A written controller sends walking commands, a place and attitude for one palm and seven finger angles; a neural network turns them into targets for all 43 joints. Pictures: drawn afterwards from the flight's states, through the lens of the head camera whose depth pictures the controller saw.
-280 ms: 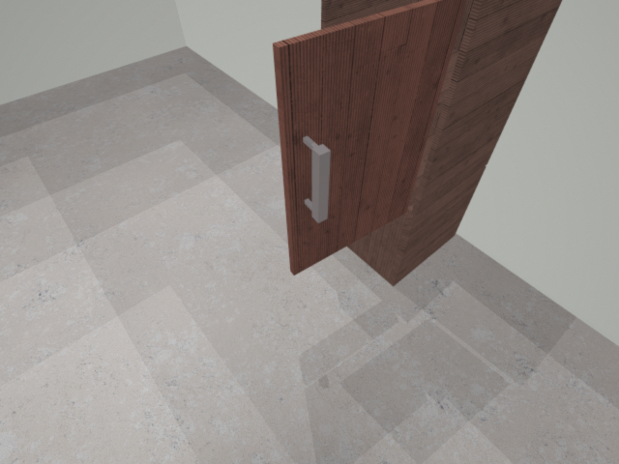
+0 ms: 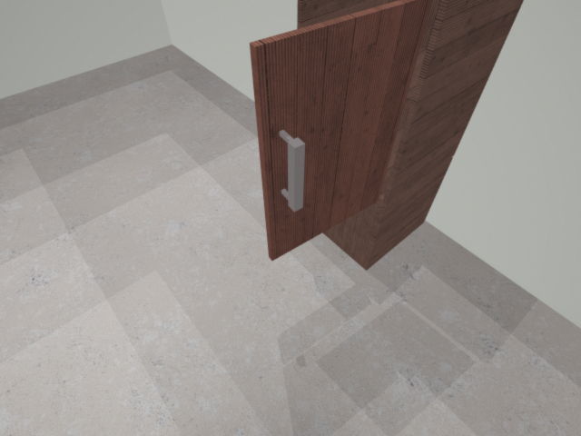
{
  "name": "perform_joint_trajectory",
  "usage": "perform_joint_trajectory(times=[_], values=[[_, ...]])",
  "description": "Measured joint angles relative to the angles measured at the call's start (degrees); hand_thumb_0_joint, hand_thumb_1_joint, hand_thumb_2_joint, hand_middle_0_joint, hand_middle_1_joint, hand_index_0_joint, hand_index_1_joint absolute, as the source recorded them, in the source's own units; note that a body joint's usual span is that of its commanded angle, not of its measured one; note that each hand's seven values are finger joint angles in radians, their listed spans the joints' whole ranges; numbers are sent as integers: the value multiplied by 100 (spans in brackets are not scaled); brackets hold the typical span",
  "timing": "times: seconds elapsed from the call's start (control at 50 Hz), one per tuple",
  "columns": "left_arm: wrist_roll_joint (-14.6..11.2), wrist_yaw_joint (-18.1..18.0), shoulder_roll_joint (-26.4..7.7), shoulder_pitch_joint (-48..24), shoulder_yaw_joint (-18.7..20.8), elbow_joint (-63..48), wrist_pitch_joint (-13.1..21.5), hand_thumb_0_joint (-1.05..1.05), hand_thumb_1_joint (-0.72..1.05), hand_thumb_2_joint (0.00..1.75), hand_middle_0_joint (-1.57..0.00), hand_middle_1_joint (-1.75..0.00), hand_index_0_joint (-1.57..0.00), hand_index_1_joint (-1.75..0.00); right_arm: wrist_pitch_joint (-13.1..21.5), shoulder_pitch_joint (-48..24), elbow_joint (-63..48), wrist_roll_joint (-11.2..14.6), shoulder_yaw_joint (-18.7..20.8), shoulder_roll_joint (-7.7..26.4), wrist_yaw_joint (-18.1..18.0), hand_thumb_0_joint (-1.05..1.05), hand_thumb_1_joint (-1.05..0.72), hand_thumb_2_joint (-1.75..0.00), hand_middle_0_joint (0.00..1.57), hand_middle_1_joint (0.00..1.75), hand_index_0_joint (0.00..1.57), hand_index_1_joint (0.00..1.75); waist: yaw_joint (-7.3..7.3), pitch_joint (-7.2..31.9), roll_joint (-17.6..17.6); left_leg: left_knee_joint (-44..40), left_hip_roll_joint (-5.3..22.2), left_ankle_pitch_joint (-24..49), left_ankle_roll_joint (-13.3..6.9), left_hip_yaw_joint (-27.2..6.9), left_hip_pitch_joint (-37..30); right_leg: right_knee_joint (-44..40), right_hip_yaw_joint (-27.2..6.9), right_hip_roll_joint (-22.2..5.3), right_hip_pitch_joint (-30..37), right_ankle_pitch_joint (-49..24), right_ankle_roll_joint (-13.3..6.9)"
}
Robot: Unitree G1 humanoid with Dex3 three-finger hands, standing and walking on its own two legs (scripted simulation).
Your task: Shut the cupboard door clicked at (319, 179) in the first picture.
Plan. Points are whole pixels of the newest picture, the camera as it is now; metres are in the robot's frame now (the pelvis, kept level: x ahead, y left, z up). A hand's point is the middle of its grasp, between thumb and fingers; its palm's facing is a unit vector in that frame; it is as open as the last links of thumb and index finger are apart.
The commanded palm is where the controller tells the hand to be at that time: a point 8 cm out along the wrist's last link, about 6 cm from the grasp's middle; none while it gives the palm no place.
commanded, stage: look at it before walking up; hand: left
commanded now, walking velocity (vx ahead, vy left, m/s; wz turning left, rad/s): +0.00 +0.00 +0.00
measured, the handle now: (290, 171) +0.61 +0.04 -0.02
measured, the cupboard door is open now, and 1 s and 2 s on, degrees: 84 84 84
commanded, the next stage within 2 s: walk to a spot facing it in 0.56 s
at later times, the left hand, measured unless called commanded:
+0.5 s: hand out of the picture +0.06 +0.22 -0.16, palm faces -0.01 -0.95 -0.30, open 7.4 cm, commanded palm none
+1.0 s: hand out of the picture +0.06 +0.19 -0.18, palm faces -0.12 -0.96 -0.25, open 7.4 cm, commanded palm none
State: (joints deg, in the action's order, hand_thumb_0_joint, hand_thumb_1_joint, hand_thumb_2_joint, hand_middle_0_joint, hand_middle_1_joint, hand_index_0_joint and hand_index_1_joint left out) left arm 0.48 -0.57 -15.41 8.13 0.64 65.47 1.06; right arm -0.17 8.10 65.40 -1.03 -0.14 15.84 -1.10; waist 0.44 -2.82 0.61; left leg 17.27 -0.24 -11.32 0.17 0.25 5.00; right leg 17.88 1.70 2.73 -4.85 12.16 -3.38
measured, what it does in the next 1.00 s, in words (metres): stands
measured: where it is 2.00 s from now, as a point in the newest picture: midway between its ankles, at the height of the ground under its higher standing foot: outside the picture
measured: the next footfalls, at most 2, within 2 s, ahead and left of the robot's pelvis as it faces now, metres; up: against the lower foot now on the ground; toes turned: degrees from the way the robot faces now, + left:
left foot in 1.60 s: +0.08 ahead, +0.10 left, +0.00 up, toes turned -30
right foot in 1.90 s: -0.06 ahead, -0.15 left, +0.00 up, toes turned -43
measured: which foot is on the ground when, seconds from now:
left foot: down 0.00-1.00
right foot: down 0.00-1.00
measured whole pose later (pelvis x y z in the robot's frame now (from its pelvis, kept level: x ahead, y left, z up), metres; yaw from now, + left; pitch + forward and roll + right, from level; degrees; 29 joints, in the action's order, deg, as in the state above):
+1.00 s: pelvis -0.01 -0.01 -0.02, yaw -9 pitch -1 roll +2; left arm 1.2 0.5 -13.0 10.8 3.2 59.2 -3.8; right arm -1.7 10.4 58.7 -1.5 1.9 11.7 -2.4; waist -0.7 -5.5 -1.3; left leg 28.0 2.1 -17.4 0.5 8.7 9.8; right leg 40.6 -2.6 3.8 -17.6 22.2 -2.1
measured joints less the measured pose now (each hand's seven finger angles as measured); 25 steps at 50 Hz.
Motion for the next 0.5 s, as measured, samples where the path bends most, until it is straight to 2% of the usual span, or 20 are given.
perform_joint_trajectory(times=[0.5], values=[[-3, -10, 13, -3, 9, -11, 8, 1, 91, 90, -20, -30, -20, -29, -5, 54, 23, 4, 13, -37, -11, 0, -91, -90, 20, 30, 20, 29, 9, -9, -5, -7, 68, -28, 59, 16, -34, -29, -19, 68, 33, 5, -57]])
